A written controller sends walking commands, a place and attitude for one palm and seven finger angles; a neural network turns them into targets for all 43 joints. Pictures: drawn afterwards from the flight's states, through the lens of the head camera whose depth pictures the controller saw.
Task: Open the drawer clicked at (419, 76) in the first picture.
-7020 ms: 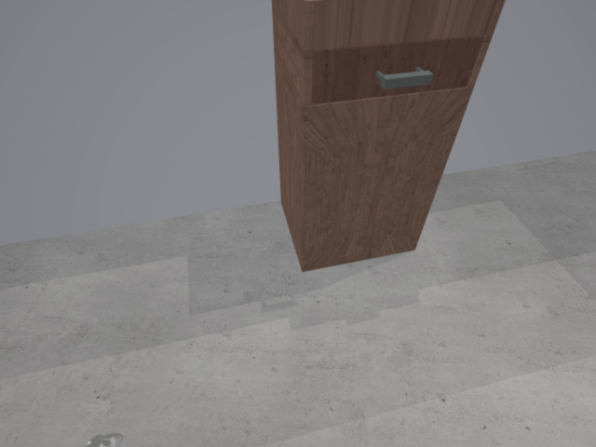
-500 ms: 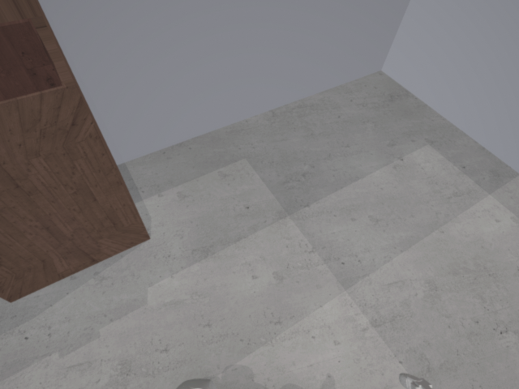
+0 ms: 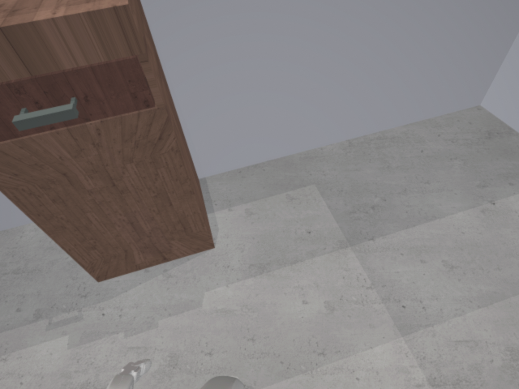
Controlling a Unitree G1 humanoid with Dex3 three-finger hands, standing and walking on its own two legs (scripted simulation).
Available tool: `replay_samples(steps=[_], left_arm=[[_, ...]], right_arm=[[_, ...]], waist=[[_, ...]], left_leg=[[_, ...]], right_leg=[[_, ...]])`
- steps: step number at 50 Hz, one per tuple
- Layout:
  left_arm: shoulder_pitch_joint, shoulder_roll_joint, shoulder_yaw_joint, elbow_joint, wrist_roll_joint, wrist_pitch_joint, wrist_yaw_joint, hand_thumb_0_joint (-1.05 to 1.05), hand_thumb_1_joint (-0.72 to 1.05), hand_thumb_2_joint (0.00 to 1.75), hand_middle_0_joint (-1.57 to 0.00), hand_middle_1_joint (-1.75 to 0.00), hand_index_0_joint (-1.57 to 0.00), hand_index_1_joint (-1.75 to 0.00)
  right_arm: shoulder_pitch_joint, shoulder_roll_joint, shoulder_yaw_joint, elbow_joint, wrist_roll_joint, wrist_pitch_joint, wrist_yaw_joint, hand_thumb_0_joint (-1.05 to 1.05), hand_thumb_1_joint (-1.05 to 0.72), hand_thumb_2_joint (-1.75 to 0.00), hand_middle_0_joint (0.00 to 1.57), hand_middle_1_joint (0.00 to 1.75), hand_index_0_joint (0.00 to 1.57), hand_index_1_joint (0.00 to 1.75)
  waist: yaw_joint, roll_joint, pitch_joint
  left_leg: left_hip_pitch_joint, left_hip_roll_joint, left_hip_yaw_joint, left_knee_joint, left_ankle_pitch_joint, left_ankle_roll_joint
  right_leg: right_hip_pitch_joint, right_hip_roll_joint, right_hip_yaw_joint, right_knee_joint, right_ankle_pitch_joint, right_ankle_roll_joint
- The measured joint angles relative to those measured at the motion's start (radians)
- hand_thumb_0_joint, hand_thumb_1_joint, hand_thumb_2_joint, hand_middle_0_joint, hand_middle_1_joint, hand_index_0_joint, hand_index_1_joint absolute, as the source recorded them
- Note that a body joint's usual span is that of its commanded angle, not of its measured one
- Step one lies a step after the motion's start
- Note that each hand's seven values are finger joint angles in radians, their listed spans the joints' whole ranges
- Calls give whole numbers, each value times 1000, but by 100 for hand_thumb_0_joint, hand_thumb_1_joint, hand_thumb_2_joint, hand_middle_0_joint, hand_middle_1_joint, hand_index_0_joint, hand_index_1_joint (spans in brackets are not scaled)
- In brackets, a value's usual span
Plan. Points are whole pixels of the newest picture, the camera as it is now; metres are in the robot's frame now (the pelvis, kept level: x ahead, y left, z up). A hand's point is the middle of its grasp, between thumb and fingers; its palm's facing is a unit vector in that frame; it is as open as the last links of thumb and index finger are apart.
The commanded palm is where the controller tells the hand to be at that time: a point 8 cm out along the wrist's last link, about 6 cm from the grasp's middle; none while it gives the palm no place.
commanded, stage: turn to face it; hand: left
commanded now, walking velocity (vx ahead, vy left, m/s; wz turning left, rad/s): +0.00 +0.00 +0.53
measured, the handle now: (48, 111) +0.69 +0.53 +0.07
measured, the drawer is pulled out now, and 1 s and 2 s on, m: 0.00 0.00 0.00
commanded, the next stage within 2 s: take the last steps up to it in 0.46 s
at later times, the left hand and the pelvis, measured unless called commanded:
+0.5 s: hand out of the picture -0.05 +0.26 -0.18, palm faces +0.31 -0.92 -0.24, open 7.4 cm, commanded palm none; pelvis -0.02 +0.05 +0.00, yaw +13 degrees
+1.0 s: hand out of the picture -0.05 +0.17 -0.14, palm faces +0.40 -0.88 -0.23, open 7.4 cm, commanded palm none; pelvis +0.01 +0.01 +0.02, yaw +19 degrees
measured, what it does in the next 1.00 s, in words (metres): steps on the spot, turning left: left foot, then right foot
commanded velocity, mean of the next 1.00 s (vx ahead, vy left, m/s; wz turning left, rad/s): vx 0.14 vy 0.02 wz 0.23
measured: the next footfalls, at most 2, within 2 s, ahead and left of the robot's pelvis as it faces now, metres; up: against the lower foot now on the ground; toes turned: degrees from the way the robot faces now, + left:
left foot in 0.34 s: +0.01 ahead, +0.15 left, +0.00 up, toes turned +17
right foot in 0.84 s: +0.04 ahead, -0.08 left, +0.00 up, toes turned +12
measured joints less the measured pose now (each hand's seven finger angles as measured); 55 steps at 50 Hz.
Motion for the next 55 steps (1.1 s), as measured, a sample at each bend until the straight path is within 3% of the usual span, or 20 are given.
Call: replay_samples(steps=[3,6,14,16,17,19,21,25,31,36,41,42,45,49,52,55], left_arm=[[28,-9,-2,17,2,3,3,1,91,90,-20,-30,-20,-30],[48,-10,-2,33,4,1,4,1,91,90,-20,-30,-20,-30],[97,16,12,77,14,2,1,1,91,90,-20,-30,-20,-30],[112,32,20,94,12,7,0,1,91,90,-20,-30,-20,-30],[123,40,24,100,7,12,0,1,91,90,-20,-30,-20,-30],[122,64,34,121,0,33,3,1,91,90,-20,-30,-20,-30],[120,75,38,140,-1,53,9,1,91,90,-20,-30,-20,-30],[99,74,39,158,-3,55,2,1,91,90,-20,-30,-19,-30],[63,59,34,146,-3,43,-2,1,91,90,-19,-30,-19,-30],[54,33,28,148,5,37,-12,1,91,90,-19,-30,-19,-30],[63,2,17,143,8,7,-26,1,91,90,-19,-30,-19,-30],[71,-1,15,139,10,-7,-26,1,91,90,-20,-30,-19,-30],[110,-32,5,147,12,-36,-16,0,91,90,-20,-30,-20,-30],[217,-60,0,193,3,-54,-4,0,91,90,-20,-30,-20,-30],[276,-82,-11,240,0,-59,-3,0,91,90,-20,-30,-20,-30],[326,-101,-18,276,0,-70,0,0,91,90,-20,-30,-20,-30]], right_arm=[[7,-8,-4,9,-2,4,8,1,-91,-90,20,30,19,30],[9,-6,-2,16,-1,8,10,1,-91,-90,20,30,19,30],[-48,18,22,21,9,1,4,1,-91,-90,20,30,19,30],[-63,25,30,10,11,-14,2,1,-91,-90,20,30,19,30],[-67,26,34,2,10,-26,3,1,-91,-90,20,30,19,30],[-86,47,42,-3,8,-47,-2,1,-91,-90,20,30,19,30],[-94,63,55,-8,6,-57,-9,1,-91,-90,20,30,19,30],[-91,81,70,-4,4,-63,-27,0,-91,-90,20,30,20,30],[-62,102,79,21,6,-66,-29,0,-91,-90,20,30,20,30],[-7,99,65,43,-2,-70,-29,0,-92,-90,20,30,20,30],[73,80,55,85,-5,-68,-29,0,-92,-90,20,30,20,30],[92,79,52,94,-2,-66,-29,0,-92,-90,20,30,20,30],[137,67,40,134,-5,-42,-21,1,-92,-90,20,30,20,30],[151,55,25,155,-12,-33,-3,1,-91,-90,20,30,19,30],[145,51,16,147,-10,-43,-2,1,-91,-90,20,30,19,30],[136,57,16,147,-6,-43,0,1,-91,-90,20,30,19,30]], waist=[[-3,-9,-2],[1,-25,3],[50,-73,30],[58,-85,29],[60,-88,23],[68,-121,30],[74,-125,29],[66,-103,18],[56,-86,-3],[29,-68,-36],[6,-41,-63],[9,-43,-69],[24,-20,-80],[42,-33,-97],[32,-26,-82],[38,-22,-65]], left_leg=[[-30,36,38,123,60,-17],[-16,68,54,98,73,-32],[115,93,121,-239,10,-23],[174,86,143,-377,73,-12],[205,84,150,-450,124,11],[197,64,156,-431,114,60],[210,63,155,-442,111,79],[251,59,131,-530,165,87],[282,36,108,-619,228,93],[281,25,95,-639,245,88],[259,22,76,-599,224,70],[238,17,73,-552,184,66],[139,20,55,-292,29,58],[15,51,78,-56,152,40],[-59,87,67,4,265,22],[-106,115,65,0,328,10]], right_leg=[[33,-22,-35,-41,16,2],[51,-41,-72,-62,22,3],[40,-92,-147,-19,0,31],[25,-108,-162,22,-20,48],[10,-116,-167,58,-37,58],[-50,-113,-92,198,-158,76],[-104,-78,-26,342,-225,81],[-168,-41,31,487,-155,88],[-165,-30,69,441,-88,98],[-105,-12,63,304,-120,84],[22,22,33,40,-95,60],[55,25,31,-35,-64,45],[86,34,0,-48,-11,-13],[171,23,8,-166,23,-20],[230,25,-9,-246,48,-17],[273,30,-32,-293,50,-14]])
